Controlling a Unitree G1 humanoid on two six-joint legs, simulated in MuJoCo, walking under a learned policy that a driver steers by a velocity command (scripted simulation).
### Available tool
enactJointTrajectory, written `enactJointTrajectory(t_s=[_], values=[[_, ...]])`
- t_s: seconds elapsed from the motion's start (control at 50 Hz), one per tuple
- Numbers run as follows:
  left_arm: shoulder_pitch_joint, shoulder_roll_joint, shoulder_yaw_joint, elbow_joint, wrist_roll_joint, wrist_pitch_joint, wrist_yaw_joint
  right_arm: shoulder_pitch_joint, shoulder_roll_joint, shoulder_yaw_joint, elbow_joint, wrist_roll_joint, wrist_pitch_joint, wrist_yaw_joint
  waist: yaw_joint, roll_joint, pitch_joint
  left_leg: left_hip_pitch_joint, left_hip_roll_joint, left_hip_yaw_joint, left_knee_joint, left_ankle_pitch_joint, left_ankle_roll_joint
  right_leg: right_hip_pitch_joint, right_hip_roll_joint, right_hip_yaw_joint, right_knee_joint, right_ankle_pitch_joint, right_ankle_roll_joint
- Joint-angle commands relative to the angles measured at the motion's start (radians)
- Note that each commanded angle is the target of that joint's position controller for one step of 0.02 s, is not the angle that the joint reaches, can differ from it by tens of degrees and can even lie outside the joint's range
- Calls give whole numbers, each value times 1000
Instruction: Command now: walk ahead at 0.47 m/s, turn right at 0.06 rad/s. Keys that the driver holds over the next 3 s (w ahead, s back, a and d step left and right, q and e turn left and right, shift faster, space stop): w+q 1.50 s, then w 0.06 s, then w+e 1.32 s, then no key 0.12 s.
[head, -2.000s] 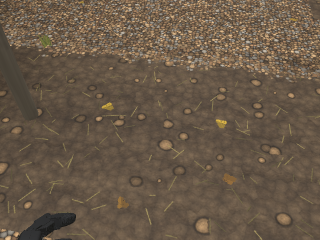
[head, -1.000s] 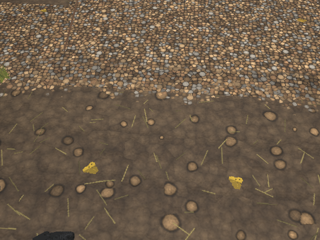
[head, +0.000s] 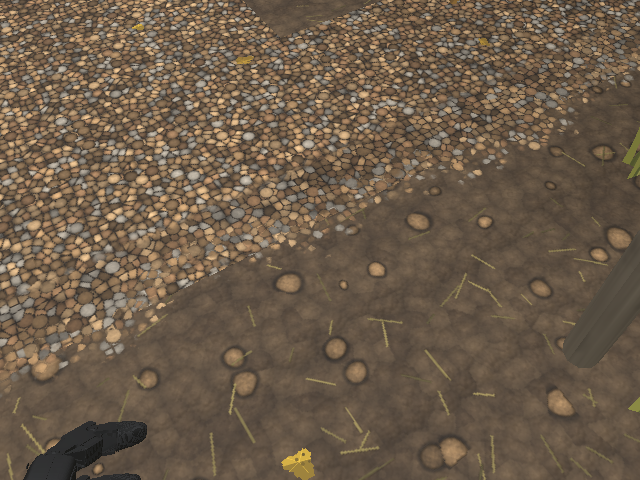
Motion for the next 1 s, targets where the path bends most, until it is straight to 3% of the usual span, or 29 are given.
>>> enactJointTrajectory(t_s=[0.02, 0.04, 0.06, 0.08, 0.12, 0.2, 0.24, 0.32, 0.36, 0.42, 0.44, 0.46, 0.48, 0.5, 0.52, 0.54, 0.56, 0.58, 0.6, 0.66, 0.76, 0.8, 0.86, 0.9, 0.92, 0.94, 0.96, 0.98, 1.0], values=[[341, 172, 54, 38, 16, -21, 14, -134, -145, -19, -142, 41, -58, 13, 204, -139, -247, -666, -31, -143, 461, 16, 56, 726, -368, 519, -316, 10, -225], [275, 142, 42, 48, 10, -29, 12, -147, -127, -16, -137, 20, -54, 7, 157, -79, -169, -629, 13, -137, 386, 100, 57, 582, -319, 406, -338, 65, -192], [212, 91, 28, 51, 11, -37, 8, -141, -122, -22, -121, 0, -39, 2, 119, -81, -109, -585, 38, -144, 329, 172, 61, 485, -262, 310, -377, 98, -156], [182, 95, 30, 52, 18, -47, 10, -87, -104, -21, -111, 5, -23, 5, 82, -142, -101, -517, 44, -157, 318, 224, 52, 406, -267, 264, -418, 132, -162], [153, 81, 31, 71, 20, -71, 10, -56, -73, -18, -93, 8, 2, 7, 50, -107, -64, -497, 32, -166, 293, 272, 34, 344, -253, 174, -471, 227, -162], [167, 87, 36, 113, 34, -86, 26, -147, -44, -15, -123, 2, 9, 5, 57, -54, 3, -571, -7, -194, 99, 457, 20, 339, -222, 22, -507, 324, -131], [169, 98, 37, 125, 30, -87, 34, -202, -31, -8, -138, -3, 2, 19, 75, -50, 19, -533, -24, -151, -57, 580, 30, 342, -203, -44, -524, 318, -108], [241, 130, 48, 171, 14, -74, 47, -341, -4, 11, -198, -5, -1, 47, 133, -23, 71, -557, -40, -86, -233, 615, 63, 458, -249, -93, -524, 361, -96], [258, 144, 54, 186, 5, -56, 52, -377, -13, 10, -232, -5, -2, 61, 137, -26, 72, -590, -53, -60, -273, 540, 87, 559, -275, -110, -472, 463, -88], [245, 190, 65, 185, 0, -26, 66, -335, -58, -11, -261, -3, 6, 72, 86, -83, -11, -462, -139, 31, -275, 372, 141, 640, -280, -144, -284, 939, -57], [237, 204, 67, 182, 0, -16, 70, -254, -90, -27, -251, 0, 10, 70, 38, -102, -65, -353, -178, 52, -269, 319, 165, 636, -272, -151, -154, 1058, -46], [217, 209, 65, 177, -4, -11, 74, -109, -140, -54, -223, 2, 12, 59, -46, -94, -140, -136, -214, 49, -324, 350, 201, 556, -243, -166, 46, 1040, -22], [223, 183, 51, 163, 6, -21, 78, 39, -215, -84, -198, -1, 24, 39, -112, -9, -234, 171, -127, -128, -362, 372, 255, 329, -195, -165, 342, 742, 19], [314, 34, 4, 114, 29, -50, 58, 3, -300, -99, -220, 8, 22, 29, 7, 288, -334, 534, 154, -731, -466, 249, 485, -150, 56, -81, 787, -276, 104], [247, 113, 12, 105, 1, -98, 35, 27, -224, -71, -236, -4, 13, 32, -52, 153, -459, 600, 194, -927, -593, 134, 496, -267, 51, 183, 870, -353, 74], [148, 148, 19, 74, -36, -116, 25, 3, -168, -58, -235, -13, 6, 30, -63, 89, -327, 511, 164, -770, -606, 157, 429, -319, -5, 191, 825, -286, 47], [120, 130, 11, 59, -26, -124, 29, -61, -145, -51, -240, -10, -3, 32, -7, -25, -194, 332, 121, -649, -612, 264, 388, -304, -51, 176, 703, -217, 37], [108, 135, 17, 66, 6, -120, 39, -122, -107, -40, -249, -7, -8, 30, 31, -50, -145, 208, 84, -560, -618, 370, 361, -247, -88, 167, 597, -185, 41], [125, 139, 23, 69, 18, -109, 40, -157, -98, -34, -267, -17, -8, 25, 64, -26, -109, 102, 58, -512, -639, 453, 359, -179, -101, 164, 562, -163, 49], [151, 115, 19, 70, 31, -77, 42, -168, -119, -39, -272, -16, -11, 13, 97, -2, -76, -47, 27, -429, -677, 580, 359, -124, -111, 133, 424, -123, 94], [-30, 62, -8, 29, 29, -72, 38, -115, -152, -49, -252, -3, 5, -11, 27, 55, -48, -161, -75, -310, -654, 489, 273, -24, -43, 94, 35, 224, 134], [-83, 74, -5, 17, 16, -78, 31, -75, -155, -50, -239, -2, 13, -12, 0, 74, -54, -144, -66, -348, -632, 420, 256, 15, -12, 97, -47, 283, 135], [-105, 111, 10, 5, 7, -91, 19, -44, -141, -48, -230, 4, 22, -14, 1, 94, -60, -44, -31, -449, -549, 346, 239, 24, 1, 133, -134, 216, 109], [-56, 133, 26, 15, 3, -102, 15, -60, -138, -49, -236, 0, 26, -15, 39, 127, -64, -13, -16, -503, -485, 352, 220, 87, 4, 132, -166, 138, 75], [19, 146, 37, 35, 5, -107, 19, -74, -118, -43, -243, -2, 27, -15, 84, 131, -89, -26, -42, -495, -423, 381, 197, 192, 2, 118, -207, 141, 49], [134, 183, 53, 48, 21, -113, 26, -81, -69, -26, -257, -8, 22, -12, 142, 97, -182, -90, -89, -442, -244, 377, 160, 393, -91, 190, -192, 119, -4], [270, 266, 72, 62, 43, -110, 34, 5, -5, -5, -280, -3, 16, -12, 147, -105, -336, -357, -211, -303, 87, 130, 86, 750, -321, 513, -213, 2, -132], [328, 262, 77, 100, 24, -96, 23, 60, -40, -1, -294, 15, 11, -14, 134, -334, -374, -596, -208, -245, 311, -128, 57, 846, -448, 873, -313, -279, -223], [281, 172, 54, 79, 13, -90, 25, 2, -132, -24, -278, 19, 16, -16, 158, -193, -240, -671, -149, -262, 404, -44, 46, 747, -412, 794, -348, -411, -186]])
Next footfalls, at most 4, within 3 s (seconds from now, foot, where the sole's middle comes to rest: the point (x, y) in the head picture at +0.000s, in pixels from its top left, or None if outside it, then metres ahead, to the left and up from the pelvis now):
0.48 left None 0.43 0.14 -0.76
0.94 right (291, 339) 0.75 0.04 -0.76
1.46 left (119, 333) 0.79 0.43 -0.76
2.00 right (94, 211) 1.17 0.54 -0.76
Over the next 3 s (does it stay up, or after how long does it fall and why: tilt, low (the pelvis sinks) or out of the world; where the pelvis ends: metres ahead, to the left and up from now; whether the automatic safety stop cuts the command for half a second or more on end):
stays up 1.44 0.77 0.00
